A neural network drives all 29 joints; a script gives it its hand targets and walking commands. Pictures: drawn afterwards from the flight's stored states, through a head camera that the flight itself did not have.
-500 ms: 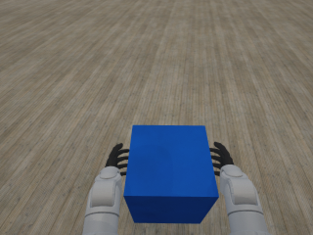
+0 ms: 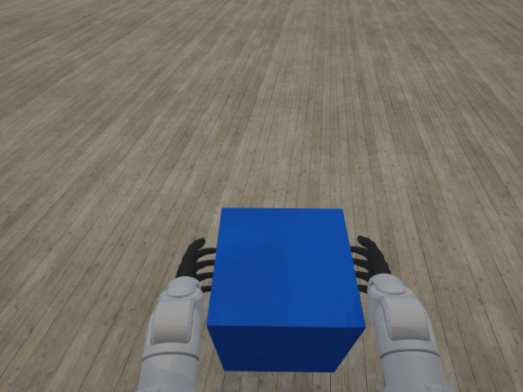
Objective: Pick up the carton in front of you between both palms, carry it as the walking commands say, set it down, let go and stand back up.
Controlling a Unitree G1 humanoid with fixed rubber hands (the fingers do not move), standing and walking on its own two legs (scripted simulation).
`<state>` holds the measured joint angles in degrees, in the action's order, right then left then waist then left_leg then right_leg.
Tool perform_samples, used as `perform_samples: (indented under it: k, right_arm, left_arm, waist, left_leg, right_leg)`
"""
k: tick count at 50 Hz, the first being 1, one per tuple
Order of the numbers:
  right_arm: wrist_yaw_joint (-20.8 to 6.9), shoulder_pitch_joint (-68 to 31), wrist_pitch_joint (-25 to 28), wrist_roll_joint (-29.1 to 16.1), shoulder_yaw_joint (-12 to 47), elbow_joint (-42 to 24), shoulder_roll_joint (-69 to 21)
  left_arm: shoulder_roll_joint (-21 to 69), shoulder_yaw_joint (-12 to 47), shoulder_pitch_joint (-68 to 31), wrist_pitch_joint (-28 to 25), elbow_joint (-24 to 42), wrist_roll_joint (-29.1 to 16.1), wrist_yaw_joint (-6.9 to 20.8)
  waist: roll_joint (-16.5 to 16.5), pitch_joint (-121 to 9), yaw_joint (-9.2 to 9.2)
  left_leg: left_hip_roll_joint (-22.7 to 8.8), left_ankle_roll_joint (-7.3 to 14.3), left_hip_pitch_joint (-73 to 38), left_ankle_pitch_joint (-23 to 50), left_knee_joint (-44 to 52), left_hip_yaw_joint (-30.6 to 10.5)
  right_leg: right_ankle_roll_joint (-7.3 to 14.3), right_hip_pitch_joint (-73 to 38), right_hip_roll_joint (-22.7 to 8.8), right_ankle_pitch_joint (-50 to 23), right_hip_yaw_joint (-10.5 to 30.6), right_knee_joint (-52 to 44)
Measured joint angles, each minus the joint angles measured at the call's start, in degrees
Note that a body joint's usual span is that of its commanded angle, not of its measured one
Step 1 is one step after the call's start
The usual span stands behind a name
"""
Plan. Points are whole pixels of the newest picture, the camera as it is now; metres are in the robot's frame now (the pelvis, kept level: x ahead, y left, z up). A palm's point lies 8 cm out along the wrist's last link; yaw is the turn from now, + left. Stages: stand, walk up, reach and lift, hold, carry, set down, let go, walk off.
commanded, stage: carry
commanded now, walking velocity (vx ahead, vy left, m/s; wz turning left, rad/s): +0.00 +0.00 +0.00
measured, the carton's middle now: (280, 293) +0.32 +0.00 -0.05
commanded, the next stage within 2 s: hold in 0.26 s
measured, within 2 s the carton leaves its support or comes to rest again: neither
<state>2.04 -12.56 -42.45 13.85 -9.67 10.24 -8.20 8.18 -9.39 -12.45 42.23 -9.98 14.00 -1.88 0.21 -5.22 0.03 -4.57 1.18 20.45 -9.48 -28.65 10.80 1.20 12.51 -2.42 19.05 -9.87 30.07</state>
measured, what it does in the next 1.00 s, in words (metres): stands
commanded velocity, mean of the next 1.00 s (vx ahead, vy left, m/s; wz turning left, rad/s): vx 0.00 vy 0.00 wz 0.00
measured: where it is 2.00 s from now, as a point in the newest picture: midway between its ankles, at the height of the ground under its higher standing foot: outside the picture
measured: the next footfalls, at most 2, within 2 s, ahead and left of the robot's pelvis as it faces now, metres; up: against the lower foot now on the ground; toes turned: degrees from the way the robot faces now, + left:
none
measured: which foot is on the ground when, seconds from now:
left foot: down 0.00-1.00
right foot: down 0.00-1.00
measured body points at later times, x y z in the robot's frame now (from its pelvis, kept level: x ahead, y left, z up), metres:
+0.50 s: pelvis -0.01 +0.00 +0.01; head -0.04 +0.01 +0.46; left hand +0.30 +0.11 +0.04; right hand +0.26 -0.19 +0.04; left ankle +0.06 +0.13 -0.73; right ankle -0.03 -0.10 -0.73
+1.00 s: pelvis -0.02 +0.04 +0.01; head -0.07 +0.06 +0.45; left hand +0.30 +0.14 +0.04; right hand +0.25 -0.16 +0.05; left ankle +0.06 +0.13 -0.73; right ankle -0.03 -0.09 -0.73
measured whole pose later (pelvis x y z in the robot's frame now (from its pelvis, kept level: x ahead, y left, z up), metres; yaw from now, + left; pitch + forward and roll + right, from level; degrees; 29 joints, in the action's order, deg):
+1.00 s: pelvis -0.02 +0.04 +0.01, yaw -9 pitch -9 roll +0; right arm -1.1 -17.3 -39.2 17.5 -15.4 19.0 -9.3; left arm 9.1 -13.0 -16.4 41.9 -15.3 17.8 0.2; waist 2.2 2.7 -0.4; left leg 0.1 1.8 5.7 -7.4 -21.9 4.3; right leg -0.1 1.6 -0.8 13.3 1.5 23.7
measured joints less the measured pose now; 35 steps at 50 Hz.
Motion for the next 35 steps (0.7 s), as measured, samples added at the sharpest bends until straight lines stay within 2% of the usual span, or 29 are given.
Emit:
perform_samples:
  k: [14,17,21,26,35]
  right_arm:
    - [-0.11,-0.13,0.32,0.08,-0.06,0.10,-0.04]
    - [-0.42,-0.20,1.86,0.18,0.85,0.99,-0.08]
    - [-0.89,-0.06,2.59,0.38,0.49,2.06,-0.03]
    - [-0.80,-0.09,2.42,0.20,-1.19,2.52,-0.02]
    - [-1.72,-2.90,2.73,1.61,-3.16,6.43,-0.63]
  left_arm:
    - [0.04,-0.08,-0.02,-0.05,0.30,-0.03,-0.05]
    - [-0.25,0.00,1.48,-0.23,2.41,0.02,-0.04]
    - [-0.34,0.29,2.14,-0.60,2.06,0.07,0.14]
    - [0.05,0.36,-0.16,-0.85,-1.15,1.40,0.29]
    - [0.52,-2.15,-2.43,-0.62,-3.87,3.13,0.83]
  waist:
    - [0.25,1.37,-0.11]
    - [0.89,5.48,-1.12]
    - [0.71,7.64,-0.70]
    - [1.21,8.21,0.74]
    - [2.01,8.26,-0.07]
  left_leg:
    - [0.00,-0.40,-1.23,1.20,0.77,-0.35]
    - [2.29,-1.03,-6.88,2.55,4.49,-6.27]
    - [2.98,-2.06,-11.32,2.12,6.83,-10.69]
    - [2.93,-2.04,-13.31,2.13,7.23,-9.50]
    - [3.54,-1.15,-14.52,2.36,7.15,-7.98]
  right_leg:
    - [0.49,-0.92,0.29,-0.13,0.07,-0.13]
    - [0.10,-5.48,1.68,-2.22,3.61,-3.57]
    - [0.85,-9.14,3.28,-4.50,6.44,-7.02]
    - [0.40,-10.36,3.30,-4.88,8.00,-6.89]
    - [-0.31,-10.59,2.62,-5.02,9.60,-5.73]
